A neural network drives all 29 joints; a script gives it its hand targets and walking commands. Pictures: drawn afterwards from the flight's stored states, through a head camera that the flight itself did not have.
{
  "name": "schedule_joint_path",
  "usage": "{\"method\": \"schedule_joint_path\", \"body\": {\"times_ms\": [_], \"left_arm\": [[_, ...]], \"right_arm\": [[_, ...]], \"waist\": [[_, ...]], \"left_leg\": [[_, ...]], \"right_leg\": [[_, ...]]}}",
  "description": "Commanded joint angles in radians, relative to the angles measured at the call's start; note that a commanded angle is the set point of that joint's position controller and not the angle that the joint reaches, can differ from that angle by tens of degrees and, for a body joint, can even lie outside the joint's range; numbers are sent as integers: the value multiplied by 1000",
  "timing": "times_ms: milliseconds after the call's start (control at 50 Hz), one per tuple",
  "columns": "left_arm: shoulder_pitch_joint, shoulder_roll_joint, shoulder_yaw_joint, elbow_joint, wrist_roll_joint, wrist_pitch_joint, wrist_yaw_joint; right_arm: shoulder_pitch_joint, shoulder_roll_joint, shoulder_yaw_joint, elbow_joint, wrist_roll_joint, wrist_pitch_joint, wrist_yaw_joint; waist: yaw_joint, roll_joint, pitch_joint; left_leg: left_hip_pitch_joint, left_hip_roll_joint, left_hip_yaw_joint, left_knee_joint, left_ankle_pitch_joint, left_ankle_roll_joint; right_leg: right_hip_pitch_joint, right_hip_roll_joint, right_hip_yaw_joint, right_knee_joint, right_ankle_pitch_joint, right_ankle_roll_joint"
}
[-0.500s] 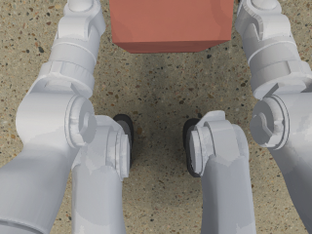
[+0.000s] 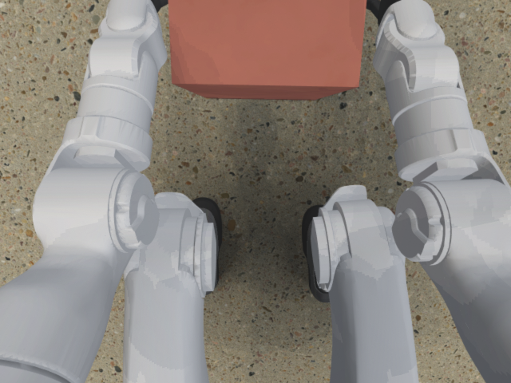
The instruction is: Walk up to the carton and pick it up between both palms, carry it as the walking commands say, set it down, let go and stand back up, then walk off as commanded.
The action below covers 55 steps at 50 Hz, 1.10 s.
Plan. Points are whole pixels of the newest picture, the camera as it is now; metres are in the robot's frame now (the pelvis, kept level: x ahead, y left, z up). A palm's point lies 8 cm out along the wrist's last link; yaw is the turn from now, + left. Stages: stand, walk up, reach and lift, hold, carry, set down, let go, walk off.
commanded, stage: reach and lift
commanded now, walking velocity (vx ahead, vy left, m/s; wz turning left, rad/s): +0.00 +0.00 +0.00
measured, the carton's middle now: (263, 16) +0.55 +0.00 -0.23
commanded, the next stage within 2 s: none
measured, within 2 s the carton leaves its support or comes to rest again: neither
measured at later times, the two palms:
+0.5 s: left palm out of the picture +0.55 +0.14 -0.10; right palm out of the picture +0.54 -0.15 -0.09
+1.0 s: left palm out of the picture +0.53 +0.14 -0.04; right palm out of the picture +0.52 -0.15 -0.04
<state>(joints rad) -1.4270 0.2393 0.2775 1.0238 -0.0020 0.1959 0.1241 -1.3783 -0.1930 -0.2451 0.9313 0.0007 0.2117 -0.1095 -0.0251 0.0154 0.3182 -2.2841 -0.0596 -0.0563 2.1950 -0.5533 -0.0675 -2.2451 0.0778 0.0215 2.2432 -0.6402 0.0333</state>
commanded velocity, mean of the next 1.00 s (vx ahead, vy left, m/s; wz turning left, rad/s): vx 0.00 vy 0.00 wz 0.00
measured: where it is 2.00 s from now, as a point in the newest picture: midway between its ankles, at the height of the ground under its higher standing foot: (263, 264)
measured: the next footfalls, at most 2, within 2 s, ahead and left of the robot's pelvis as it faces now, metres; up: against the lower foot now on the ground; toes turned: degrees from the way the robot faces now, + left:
none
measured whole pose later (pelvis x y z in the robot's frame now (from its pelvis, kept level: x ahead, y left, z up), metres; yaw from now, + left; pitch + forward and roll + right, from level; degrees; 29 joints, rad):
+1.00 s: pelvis -0.03 +0.00 +0.08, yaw +0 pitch +26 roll +0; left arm -1.43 0.15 0.42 0.67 0.12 0.39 0.11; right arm -1.42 -0.14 -0.38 0.64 -0.09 0.39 -0.11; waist -0.03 0.01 0.52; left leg -1.94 -0.06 -0.06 1.96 -0.48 -0.05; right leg -1.90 0.07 0.03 2.00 -0.56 0.04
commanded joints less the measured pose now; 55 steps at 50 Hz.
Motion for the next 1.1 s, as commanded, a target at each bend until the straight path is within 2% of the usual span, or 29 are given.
{"method": "schedule_joint_path", "body": {"times_ms": [0, 20, 60, 160, 200, 220, 260, 280, 300, 320, 340, 420, 460, 520, 540, 560, 600, 680, 700, 720, 740, 840, 880, 900, 920, 960, 1020, 1060, 1080], "left_arm": [[-581, -1083, -398, -290, -134, -26, -250], [-563, -1046, -351, -209, -99, -8, -242], [-649, -1086, -418, -306, -162, 2, -237], [-658, -1095, -378, -242, -130, 50, -242], [-621, -1083, -292, -172, -54, 69, -254], [-653, -1092, -319, -241, -64, 78, -260], [-677, -1062, -323, -298, -65, 77, -257], [-695, -1078, -348, -317, -90, 81, -260], [-653, -1090, -313, -255, -61, 91, -270], [-704, -1127, -383, -327, -103, 100, -267], [-711, -1152, -418, -361, -121, 104, -261], [-744, -1119, -400, -366, -117, 111, -273], [-685, -1097, -391, -305, -90, 111, -282], [-712, -1112, -405, -369, -82, 112, -292], [-747, -1092, -412, -431, -93, 108, -291], [-778, -1087, -427, -438, -103, 112, -290], [-766, -1092, -440, -447, -102, 114, -283], [-710, -1147, -472, -395, -109, 150, -282], [-739, -1135, -475, -456, -115, 138, -276], [-784, -1154, -509, -518, -143, 137, -274], [-752, -1132, -475, -465, -127, 140, -271], [-684, -1142, -403, -393, -49, 153, -281], [-643, -1191, -419, -354, -54, 172, -289], [-621, -1192, -397, -332, -37, 171, -296], [-665, -1200, -446, -428, -65, 168, -286], [-685, -1191, -450, -416, -77, 179, -293], [-740, -1172, -449, -470, -76, 181, -286], [-706, -1193, -456, -440, -63, 192, -294], [-724, -1205, -457, -462, -68, 198, -291]], "right_arm": [[-659, 938, 413, -309, 126, -26, 282], [-689, 916, 377, -277, 105, -17, 282], [-685, 904, 384, -303, 107, -4, 283], [-779, 982, 409, -322, 136, 39, 307], [-747, 935, 335, -225, 70, 52, 327], [-752, 967, 347, -255, 95, 61, 337], [-707, 1013, 364, -228, 101, 83, 342], [-717, 1030, 358, -246, 88, 90, 343], [-779, 981, 377, -262, 87, 82, 335], [-817, 960, 397, -346, 120, 77, 335], [-867, 973, 431, -426, 144, 76, 326], [-767, 1006, 374, -294, 98, 100, 316], [-741, 1020, 399, -273, 95, 104, 320], [-668, 1071, 375, -231, 68, 114, 329], [-674, 1087, 388, -271, 95, 119, 327], [-686, 1078, 397, -270, 92, 124, 324], [-796, 1054, 452, -375, 132, 111, 310], [-788, 1013, 436, -397, 128, 119, 311], [-766, 1050, 444, -394, 144, 122, 313], [-739, 1042, 455, -402, 122, 130, 303], [-732, 1035, 433, -353, 109, 139, 305], [-699, 1102, 408, -326, 96, 149, 326], [-676, 1091, 382, -329, 65, 154, 327], [-671, 1090, 388, -286, 58, 154, 330], [-728, 1114, 424, -410, 94, 150, 336], [-805, 1052, 448, -427, 109, 152, 324], [-725, 1075, 420, -385, 79, 169, 314], [-674, 1104, 391, -330, 78, 176, 326], [-669, 1073, 376, -326, 60, 185, 332]], "waist": [[-30, -6, -1589], [-28, 0, -1551], [-88, -1, -1718], [-19, -1, -1744], [-7, -19, -1557], [-1, 18, -1602], [-1, -8, -1637], [-30, -20, -1734], [-9, -34, -1698], [-11, 44, -1830], [-31, 10, -1961], [-59, -4, -1751], [-19, -7, -1742], [-34, -11, -1777], [-9, 3, -1830], [-31, -3, -1879], [18, 3, -1965], [-27, 43, -1934], [-1, 36, -2017], [-58, 18, -2104], [-60, -6, -2016], [28, -4, -1904], [-47, 22, -1915], [4, 1, -1848], [-11, 3, -2034], [-22, 21, -2047], [-48, -5, -2060], [-45, 38, -2022], [-76, 42, -2023]], "left_leg": [[718, -93, 161, -88, 438, 41], [747, -88, 155, -102, 387, 48], [823, -88, 149, -110, 381, 37], [914, -86, 161, -151, 354, 56], [781, -85, 162, -171, 244, 59], [842, -83, 155, -195, 258, 63], [835, -83, 167, -188, 291, 59], [871, -85, 162, -198, 298, 63], [823, -89, 172, -180, 280, 62], [936, -88, 169, -178, 335, 56], [1022, -91, 151, -190, 394, 60], [864, -92, 159, -225, 288, 55], [836, -82, 179, -210, 305, 52], [849, -92, 169, -243, 296, 54], [873, -90, 176, -237, 331, 56], [898, -87, 180, -232, 316, 52], [945, -89, 183, -229, 367, 50], [981, -92, 161, -274, 341, 45], [1034, -87, 160, -258, 392, 46], [1048, -96, 162, -264, 414, 35], [1015, -91, 155, -269, 361, 42], [958, -91, 173, -317, 309, 56], [1001, -94, 154, -339, 284, 53], [954, -93, 165, -344, 272, 55], [1089, -97, 142, -365, 352, 61], [1057, -93, 145, -351, 332, 48], [1058, -99, 148, -373, 298, 50], [1077, -93, 145, -396, 274, 50], [1091, -92, 143, -402, 261, 40]], "right_leg": [[725, 70, -74, -226, 557, 3], [650, 66, -92, -229, 466, 6], [730, 57, -116, -219, 472, -7], [716, 59, -126, -261, 400, -9], [594, 52, -134, -273, 274, -10], [613, 54, -129, -275, 290, -13], [640, 61, -130, -298, 328, -5], [709, 65, -125, -297, 359, -9], [696, 56, -126, -305, 321, -1], [731, 53, -108, -298, 361, -23], [787, 60, -128, -296, 421, -17], [734, 61, -127, -340, 347, -14], [760, 55, -106, -345, 372, -9], [788, 69, -113, -347, 384, -10], [802, 74, -107, -345, 418, -14], [856, 73, -104, -360, 411, -12], [893, 72, -97, -359, 445, -1], [846, 70, -122, -372, 402, -12], [863, 70, -110, -368, 436, -14], [930, 71, -120, -375, 493, -16], [881, 67, -122, -383, 423, -10], [832, 71, -110, -424, 369, -4], [838, 75, -123, -446, 349, -10], [798, 70, -113, -450, 315, -14], [871, 75, -123, -442, 401, -11], [895, 70, -114, -457, 372, -9], [936, 71, -104, -496, 370, -4], [887, 74, -113, -498, 339, -12], [870, 71, -119, -507, 324, -16]]}}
